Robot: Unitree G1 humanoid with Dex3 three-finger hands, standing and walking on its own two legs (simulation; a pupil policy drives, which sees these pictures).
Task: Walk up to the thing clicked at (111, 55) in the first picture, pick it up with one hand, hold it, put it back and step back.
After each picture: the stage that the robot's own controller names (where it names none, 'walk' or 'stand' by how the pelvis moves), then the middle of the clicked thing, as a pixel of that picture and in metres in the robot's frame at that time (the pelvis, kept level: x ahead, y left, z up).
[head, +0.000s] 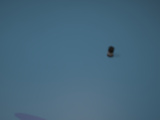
stand; (110, 51) +1.23 -0.33 -0.72
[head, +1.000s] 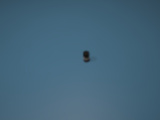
walk; (86, 56) +1.15 +0.04 -0.70
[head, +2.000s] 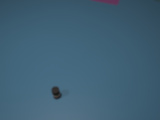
walk; (56, 92) +0.68 +0.27 -0.71
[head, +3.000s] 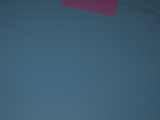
walk; out of the picture +0.41 +0.18 -0.71
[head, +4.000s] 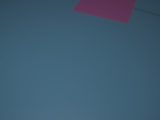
stand; out of the picture +0.33 +0.17 -0.72
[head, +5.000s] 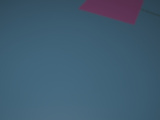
stand; out of the picture +0.33 +0.16 -0.71
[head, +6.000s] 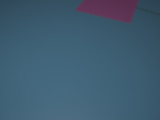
stand; out of the picture +0.35 +0.17 -0.73
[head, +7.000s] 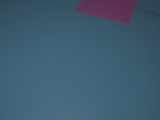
stand; out of the picture +0.33 +0.19 -0.73
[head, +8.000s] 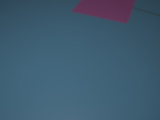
stand; out of the picture +0.33 +0.19 -0.73
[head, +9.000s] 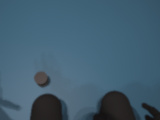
go down; (41, 79) +0.40 +0.18 -0.42
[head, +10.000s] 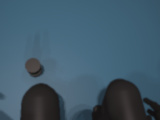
go down; (34, 68) +0.43 +0.19 -0.32
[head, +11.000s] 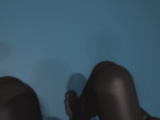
close in; out of the picture +0.42 +0.23 -0.23
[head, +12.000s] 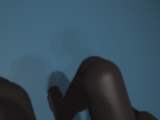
close; out of the picture +0.42 +0.25 -0.23
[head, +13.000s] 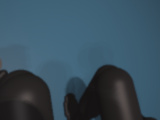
lift; out of the picture +0.36 +0.23 -0.18
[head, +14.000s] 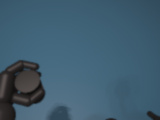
lift; (31, 88) +0.32 +0.17 +0.01
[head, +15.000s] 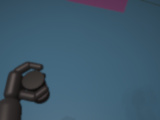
hold; (37, 87) +0.33 +0.16 +0.02
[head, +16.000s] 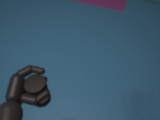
hold; (38, 91) +0.32 +0.16 +0.00
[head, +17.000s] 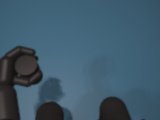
crouch; (30, 71) +0.39 +0.17 -0.08
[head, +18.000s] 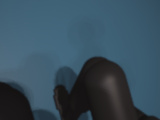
lower; out of the picture +0.43 +0.24 -0.23
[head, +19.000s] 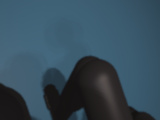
lower; out of the picture +0.43 +0.27 -0.24
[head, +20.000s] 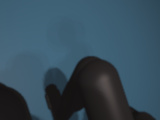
lower; out of the picture +0.43 +0.26 -0.24
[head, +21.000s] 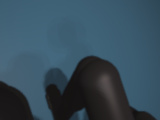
lower; out of the picture +0.43 +0.26 -0.24
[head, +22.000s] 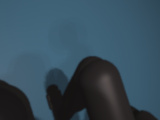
loosen; out of the picture +0.43 +0.25 -0.23
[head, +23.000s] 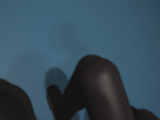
withdraw; out of the picture +0.42 +0.23 -0.23
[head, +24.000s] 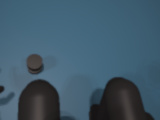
walk; (34, 64) +0.43 +0.18 -0.30
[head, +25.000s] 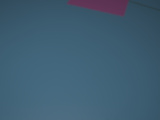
stand; out of the picture +0.34 +0.14 -0.65
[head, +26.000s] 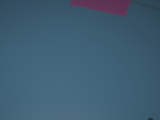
stand; out of the picture +0.36 +0.16 -0.67
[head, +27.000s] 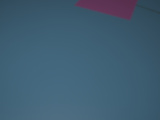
stand; out of the picture +0.36 +0.14 -0.69
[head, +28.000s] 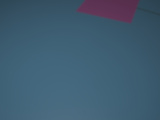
walk; out of the picture +0.36 +0.16 -0.72
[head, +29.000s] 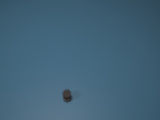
walk; (67, 96) +0.54 +0.10 -0.70
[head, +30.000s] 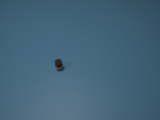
walk; (59, 65) +0.84 +0.23 -0.68
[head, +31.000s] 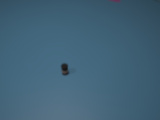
stand; (64, 69) +0.98 +0.17 -0.71
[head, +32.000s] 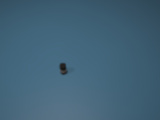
stand; (63, 68) +0.98 +0.19 -0.73
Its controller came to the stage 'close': yes
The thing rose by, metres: 0.72
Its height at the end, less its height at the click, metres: +0.00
